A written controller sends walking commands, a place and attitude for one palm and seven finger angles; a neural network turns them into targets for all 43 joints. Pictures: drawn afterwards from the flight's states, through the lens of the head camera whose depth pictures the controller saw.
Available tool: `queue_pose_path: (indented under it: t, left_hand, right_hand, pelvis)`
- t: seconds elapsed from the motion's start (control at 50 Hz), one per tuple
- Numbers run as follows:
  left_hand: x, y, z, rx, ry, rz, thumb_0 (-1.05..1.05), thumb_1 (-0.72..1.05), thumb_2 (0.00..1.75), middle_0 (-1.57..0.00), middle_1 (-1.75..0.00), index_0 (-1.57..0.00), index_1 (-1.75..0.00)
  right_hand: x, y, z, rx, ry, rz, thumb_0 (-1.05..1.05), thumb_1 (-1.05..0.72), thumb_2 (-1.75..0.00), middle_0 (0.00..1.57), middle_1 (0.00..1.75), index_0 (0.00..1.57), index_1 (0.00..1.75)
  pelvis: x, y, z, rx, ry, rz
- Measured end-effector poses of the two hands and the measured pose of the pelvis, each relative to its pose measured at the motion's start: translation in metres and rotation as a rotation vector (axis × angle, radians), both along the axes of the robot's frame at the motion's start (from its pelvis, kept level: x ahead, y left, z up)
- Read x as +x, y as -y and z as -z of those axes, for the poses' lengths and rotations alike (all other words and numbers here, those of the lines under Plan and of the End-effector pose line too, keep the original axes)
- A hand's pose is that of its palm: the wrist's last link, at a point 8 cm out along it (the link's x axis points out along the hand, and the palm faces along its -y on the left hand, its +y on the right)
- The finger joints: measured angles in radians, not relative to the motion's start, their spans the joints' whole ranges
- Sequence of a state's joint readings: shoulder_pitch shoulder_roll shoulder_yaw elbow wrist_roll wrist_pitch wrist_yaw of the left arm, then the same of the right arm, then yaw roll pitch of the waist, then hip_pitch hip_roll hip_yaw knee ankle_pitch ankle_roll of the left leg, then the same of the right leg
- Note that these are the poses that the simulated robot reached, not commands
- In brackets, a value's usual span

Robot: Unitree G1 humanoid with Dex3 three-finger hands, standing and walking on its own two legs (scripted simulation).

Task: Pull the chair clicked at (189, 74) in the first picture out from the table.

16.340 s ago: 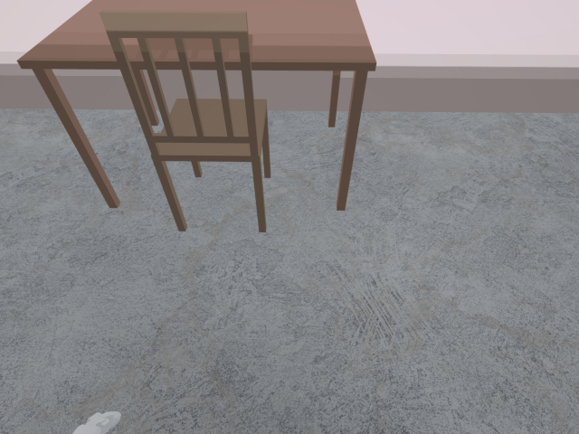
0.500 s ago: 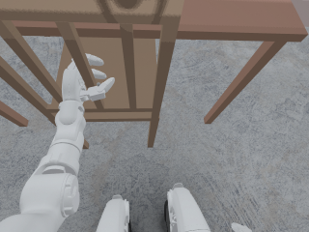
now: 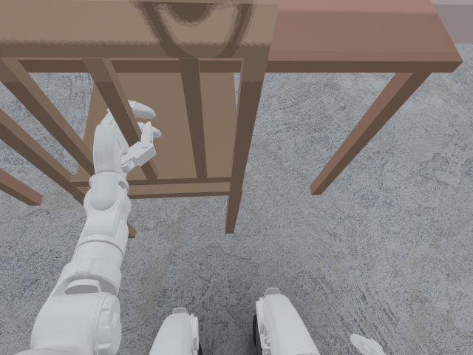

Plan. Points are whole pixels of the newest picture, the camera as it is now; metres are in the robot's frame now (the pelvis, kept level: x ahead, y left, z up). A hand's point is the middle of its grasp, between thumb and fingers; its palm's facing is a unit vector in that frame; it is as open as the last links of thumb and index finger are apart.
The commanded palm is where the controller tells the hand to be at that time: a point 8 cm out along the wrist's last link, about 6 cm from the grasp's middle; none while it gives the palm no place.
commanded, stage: hook a spindle and tug to test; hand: left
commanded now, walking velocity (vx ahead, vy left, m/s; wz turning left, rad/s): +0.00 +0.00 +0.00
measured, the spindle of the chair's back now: (132, 133) +0.47 +0.15 +0.03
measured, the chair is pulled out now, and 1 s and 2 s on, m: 0.00 0.03 0.03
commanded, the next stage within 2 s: open the thumb and straighten the fingers in 0.24 s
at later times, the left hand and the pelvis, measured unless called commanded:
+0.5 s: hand (145, 160) +0.43 +0.13 +0.01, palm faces -0.03 -1.00 -0.06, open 5.8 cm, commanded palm +0.41 +0.17 +0.02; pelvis +0.02 +0.00 +0.01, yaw +2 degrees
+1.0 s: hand (144, 153) +0.44 +0.13 +0.02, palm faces +0.00 -1.00 -0.05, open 16.5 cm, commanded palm +0.42 +0.18 +0.01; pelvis -0.03 +0.00 -0.01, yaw +2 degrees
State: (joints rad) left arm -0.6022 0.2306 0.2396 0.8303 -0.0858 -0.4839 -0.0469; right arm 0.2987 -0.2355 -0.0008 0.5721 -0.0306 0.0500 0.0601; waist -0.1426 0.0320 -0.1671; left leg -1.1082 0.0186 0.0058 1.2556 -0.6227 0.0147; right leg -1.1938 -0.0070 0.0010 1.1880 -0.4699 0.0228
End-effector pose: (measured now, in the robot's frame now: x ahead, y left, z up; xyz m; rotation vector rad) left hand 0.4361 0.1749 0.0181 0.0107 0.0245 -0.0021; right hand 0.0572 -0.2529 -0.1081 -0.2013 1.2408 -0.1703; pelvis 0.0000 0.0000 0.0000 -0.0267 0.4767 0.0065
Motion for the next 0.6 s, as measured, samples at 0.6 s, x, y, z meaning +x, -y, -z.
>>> queue_pose_path:
  t: [0.6]
  left_hand:
    - [-0.024,-0.007,0.003,0.031,-0.044,0.027,0.01,0.21,0.56,-0.49,-1.44,-0.49,-1.44]
  right_hand:
    - [0.065,-0.006,-0.002,0.007,0.09,-0.073,0.0,-0.91,-0.9,0.2,0.3,0.2,0.3]
  pelvis:
    - [0.017,0.0,-0.008,-0.005,0.01,-0.032]
